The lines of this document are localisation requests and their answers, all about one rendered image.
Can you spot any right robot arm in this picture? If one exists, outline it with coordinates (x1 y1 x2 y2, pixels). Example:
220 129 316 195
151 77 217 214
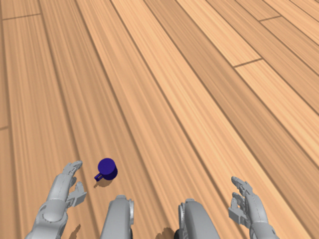
249 222 280 239

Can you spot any left robot hand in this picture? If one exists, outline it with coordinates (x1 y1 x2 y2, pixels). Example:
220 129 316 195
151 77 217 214
46 160 87 208

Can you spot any right robot hand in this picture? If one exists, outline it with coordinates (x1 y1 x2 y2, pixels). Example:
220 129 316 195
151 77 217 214
228 176 269 229

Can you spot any left robot arm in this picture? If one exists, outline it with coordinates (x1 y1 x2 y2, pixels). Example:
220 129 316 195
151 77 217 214
24 199 68 239

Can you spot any mug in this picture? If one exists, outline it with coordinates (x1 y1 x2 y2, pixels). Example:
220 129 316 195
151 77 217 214
94 158 118 181

